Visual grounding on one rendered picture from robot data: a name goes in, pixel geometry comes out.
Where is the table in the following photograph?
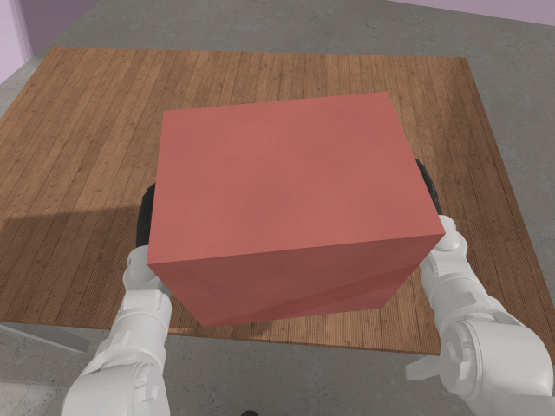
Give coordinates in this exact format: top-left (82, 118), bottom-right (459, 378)
top-left (0, 47), bottom-right (555, 380)

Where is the robot left upper arm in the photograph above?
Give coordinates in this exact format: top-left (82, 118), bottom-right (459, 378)
top-left (62, 361), bottom-right (170, 416)

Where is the robot right hand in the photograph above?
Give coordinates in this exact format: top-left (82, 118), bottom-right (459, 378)
top-left (415, 159), bottom-right (443, 215)

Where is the robot left hand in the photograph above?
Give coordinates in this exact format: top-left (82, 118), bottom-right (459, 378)
top-left (136, 183), bottom-right (155, 248)

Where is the robot right forearm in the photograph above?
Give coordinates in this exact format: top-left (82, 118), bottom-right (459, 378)
top-left (419, 215), bottom-right (553, 390)

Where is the robot right upper arm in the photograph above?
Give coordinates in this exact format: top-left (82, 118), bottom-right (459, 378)
top-left (438, 320), bottom-right (555, 416)

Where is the robot left forearm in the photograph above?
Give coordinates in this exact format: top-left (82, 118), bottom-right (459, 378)
top-left (61, 245), bottom-right (172, 416)

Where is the carton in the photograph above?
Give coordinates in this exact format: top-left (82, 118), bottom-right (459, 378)
top-left (147, 92), bottom-right (446, 328)

